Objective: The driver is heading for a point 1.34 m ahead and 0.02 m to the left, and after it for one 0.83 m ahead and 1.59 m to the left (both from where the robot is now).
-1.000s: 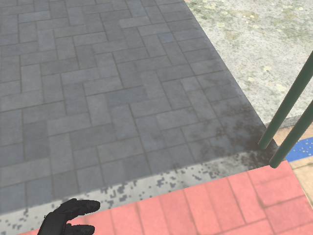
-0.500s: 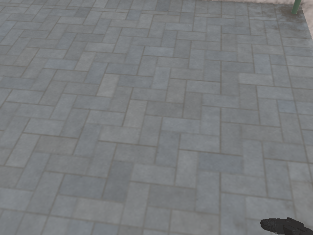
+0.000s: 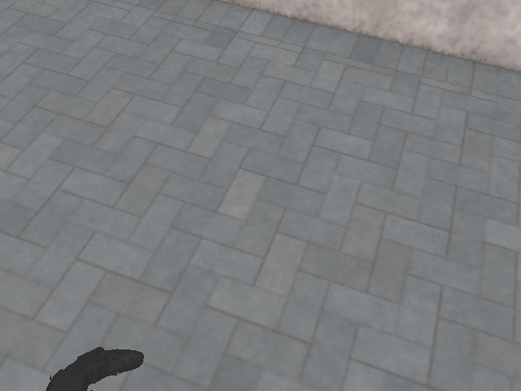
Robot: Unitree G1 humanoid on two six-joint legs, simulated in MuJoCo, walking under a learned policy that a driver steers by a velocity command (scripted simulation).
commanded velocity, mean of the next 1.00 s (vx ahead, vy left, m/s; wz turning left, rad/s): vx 0.33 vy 0.00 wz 0.15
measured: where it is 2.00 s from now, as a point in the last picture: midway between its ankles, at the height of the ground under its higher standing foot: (235, 304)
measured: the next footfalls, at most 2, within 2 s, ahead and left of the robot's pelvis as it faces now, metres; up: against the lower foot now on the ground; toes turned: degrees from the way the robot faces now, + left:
right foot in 0.16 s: +0.29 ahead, -0.11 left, +0.01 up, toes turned +4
left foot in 0.64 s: +0.55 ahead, +0.08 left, +0.01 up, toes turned +8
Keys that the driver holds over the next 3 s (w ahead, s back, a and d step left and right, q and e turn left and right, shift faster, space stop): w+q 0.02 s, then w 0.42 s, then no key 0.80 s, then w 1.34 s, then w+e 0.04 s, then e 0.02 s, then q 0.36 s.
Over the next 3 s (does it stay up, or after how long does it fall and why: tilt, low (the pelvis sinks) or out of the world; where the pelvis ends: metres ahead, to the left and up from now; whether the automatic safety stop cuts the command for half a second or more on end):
stays up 1.23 0.08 0.00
